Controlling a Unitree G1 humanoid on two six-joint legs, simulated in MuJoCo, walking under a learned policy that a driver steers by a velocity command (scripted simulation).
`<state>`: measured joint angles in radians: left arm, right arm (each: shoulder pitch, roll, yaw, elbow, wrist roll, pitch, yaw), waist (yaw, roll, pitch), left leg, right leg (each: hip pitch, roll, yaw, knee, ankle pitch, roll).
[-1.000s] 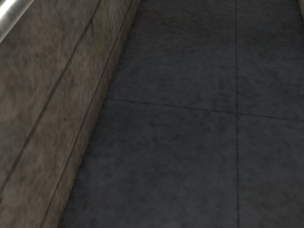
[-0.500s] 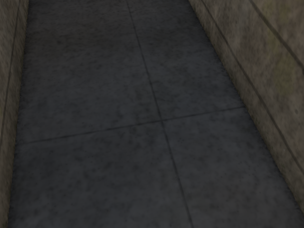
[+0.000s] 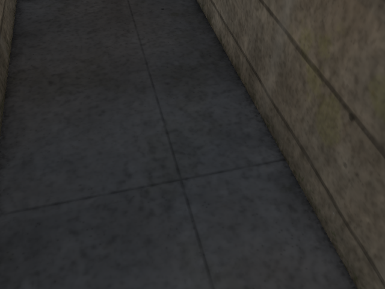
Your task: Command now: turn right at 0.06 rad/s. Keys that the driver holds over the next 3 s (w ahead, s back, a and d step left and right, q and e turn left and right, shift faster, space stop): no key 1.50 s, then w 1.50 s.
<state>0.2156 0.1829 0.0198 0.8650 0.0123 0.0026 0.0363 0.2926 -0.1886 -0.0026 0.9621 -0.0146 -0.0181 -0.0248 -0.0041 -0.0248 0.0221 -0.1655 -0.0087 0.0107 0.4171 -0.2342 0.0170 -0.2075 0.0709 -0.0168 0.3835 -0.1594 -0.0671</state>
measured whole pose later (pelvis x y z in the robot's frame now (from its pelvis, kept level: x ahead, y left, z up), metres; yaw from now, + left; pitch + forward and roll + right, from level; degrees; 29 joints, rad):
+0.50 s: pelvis +0.01 +0.00 +0.00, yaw +1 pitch -1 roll +0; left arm 0.29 0.17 0.01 1.05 0.01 -0.02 0.05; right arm 0.29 -0.17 0.02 1.14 -0.01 -0.03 -0.03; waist 0.00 0.00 0.01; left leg -0.13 -0.02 0.00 0.37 -0.22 0.02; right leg -0.17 0.06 -0.02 0.34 -0.16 -0.06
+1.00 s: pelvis +0.02 +0.00 +0.00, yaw +1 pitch -1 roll +0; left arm 0.30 0.16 0.02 1.09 0.01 -0.02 0.05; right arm 0.33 -0.13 0.03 1.19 -0.01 -0.03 -0.05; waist -0.01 0.00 0.02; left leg -0.12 -0.02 -0.02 0.39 -0.25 0.02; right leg -0.16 0.07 -0.02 0.36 -0.19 -0.06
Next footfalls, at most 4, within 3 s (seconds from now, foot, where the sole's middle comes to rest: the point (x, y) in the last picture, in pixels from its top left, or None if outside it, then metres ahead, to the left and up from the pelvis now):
2.20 left None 0.44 0.07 -0.78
2.70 right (221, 234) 0.73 -0.10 -0.78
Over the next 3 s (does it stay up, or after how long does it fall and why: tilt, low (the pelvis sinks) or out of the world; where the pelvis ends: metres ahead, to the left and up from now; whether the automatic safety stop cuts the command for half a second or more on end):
stays up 0.73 0.00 0.01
